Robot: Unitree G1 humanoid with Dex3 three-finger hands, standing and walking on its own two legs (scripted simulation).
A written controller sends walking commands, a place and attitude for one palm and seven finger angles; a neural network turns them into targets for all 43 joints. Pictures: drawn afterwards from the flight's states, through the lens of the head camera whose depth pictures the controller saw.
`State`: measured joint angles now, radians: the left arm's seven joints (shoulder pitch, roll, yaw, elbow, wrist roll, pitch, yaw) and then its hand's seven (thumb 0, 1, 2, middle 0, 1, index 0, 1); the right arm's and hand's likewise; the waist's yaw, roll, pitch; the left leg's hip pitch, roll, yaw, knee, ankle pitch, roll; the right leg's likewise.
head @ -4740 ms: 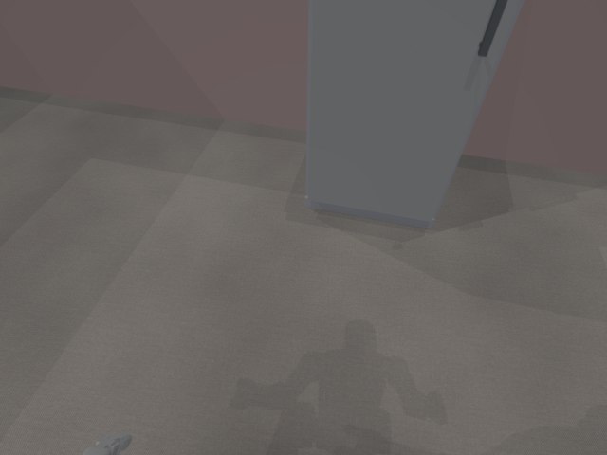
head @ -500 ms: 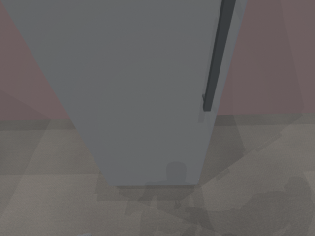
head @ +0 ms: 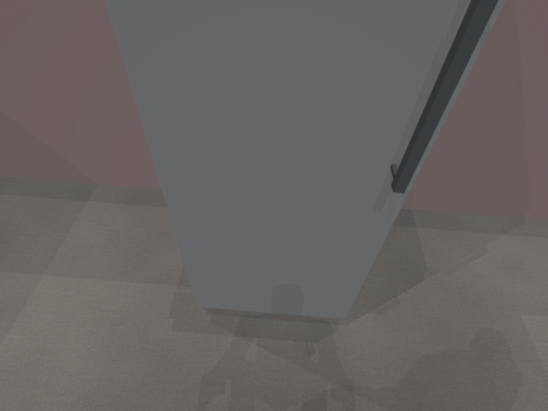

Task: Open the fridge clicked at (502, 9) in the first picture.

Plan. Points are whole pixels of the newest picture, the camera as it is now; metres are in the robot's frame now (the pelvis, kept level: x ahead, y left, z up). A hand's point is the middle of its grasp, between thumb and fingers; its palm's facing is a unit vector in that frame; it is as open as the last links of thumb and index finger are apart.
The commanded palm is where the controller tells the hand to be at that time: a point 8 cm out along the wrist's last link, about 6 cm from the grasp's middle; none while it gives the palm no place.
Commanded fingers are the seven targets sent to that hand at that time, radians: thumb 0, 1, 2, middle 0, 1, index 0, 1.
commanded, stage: come to a stop and stand still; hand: right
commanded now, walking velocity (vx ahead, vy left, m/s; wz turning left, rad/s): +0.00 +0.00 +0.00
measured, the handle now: (430, 101) +0.53 -0.19 +0.21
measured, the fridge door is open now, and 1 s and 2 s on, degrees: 0 0 0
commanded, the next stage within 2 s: look again from close up in 1.02 s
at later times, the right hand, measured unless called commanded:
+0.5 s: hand out of the picture +0.00 -0.20 -0.18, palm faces +0.05 +0.98 -0.20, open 7.4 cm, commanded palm none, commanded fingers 0.00 -0.90 -0.90 0.20 0.30 0.20 0.30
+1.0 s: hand out of the picture -0.07 -0.25 -0.17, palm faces +0.02 +0.97 -0.24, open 7.4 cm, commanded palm none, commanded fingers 0.00 -0.90 -0.90 0.20 0.30 0.20 0.30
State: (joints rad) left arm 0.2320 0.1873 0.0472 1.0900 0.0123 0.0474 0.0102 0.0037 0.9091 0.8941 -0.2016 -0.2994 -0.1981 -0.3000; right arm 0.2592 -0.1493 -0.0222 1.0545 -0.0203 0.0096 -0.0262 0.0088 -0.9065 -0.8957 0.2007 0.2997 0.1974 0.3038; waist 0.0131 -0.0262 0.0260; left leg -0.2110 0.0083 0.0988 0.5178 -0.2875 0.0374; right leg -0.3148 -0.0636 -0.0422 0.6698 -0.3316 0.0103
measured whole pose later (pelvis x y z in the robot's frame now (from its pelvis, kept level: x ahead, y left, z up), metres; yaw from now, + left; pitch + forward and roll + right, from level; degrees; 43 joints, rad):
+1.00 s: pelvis -0.05 -0.05 +0.00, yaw +0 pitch -3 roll +1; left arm 0.28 0.19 0.02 1.02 0.02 0.01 0.00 0.01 0.90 0.89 -0.20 -0.30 -0.20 -0.30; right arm 0.37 -0.21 -0.01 1.03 -0.03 0.01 -0.03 0.01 -0.91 -0.90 0.20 0.30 0.20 0.30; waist 0.00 0.00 0.02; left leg -0.24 0.07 0.07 0.47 -0.18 -0.03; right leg -0.26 0.01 -0.08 0.49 -0.19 -0.05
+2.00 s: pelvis -0.04 -0.04 +0.00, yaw +0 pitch -2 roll +0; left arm 0.28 0.15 0.01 1.10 0.01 0.01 0.01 0.01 0.90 0.89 -0.20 -0.30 -0.20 -0.30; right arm 0.32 -0.15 -0.01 1.07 -0.02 -0.01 -0.04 0.01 -0.91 -0.90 0.20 0.30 0.20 0.30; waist 0.01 0.00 0.04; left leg -0.22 0.06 0.07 0.44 -0.18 -0.02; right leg -0.23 0.00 -0.07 0.45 -0.19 -0.03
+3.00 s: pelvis +0.02 -0.04 +0.00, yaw +1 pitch -1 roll +0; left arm 0.35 0.14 0.00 1.12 0.02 0.00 0.01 0.01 0.90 0.89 -0.20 -0.30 -0.20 -0.30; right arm 0.38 -0.14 -0.02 1.10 -0.02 -0.01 -0.02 0.01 -0.91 -0.90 0.20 0.30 0.20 0.30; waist 0.00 0.01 0.00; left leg -0.18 0.05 0.06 0.53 -0.33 -0.02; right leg -0.20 -0.01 -0.08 0.55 -0.34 -0.03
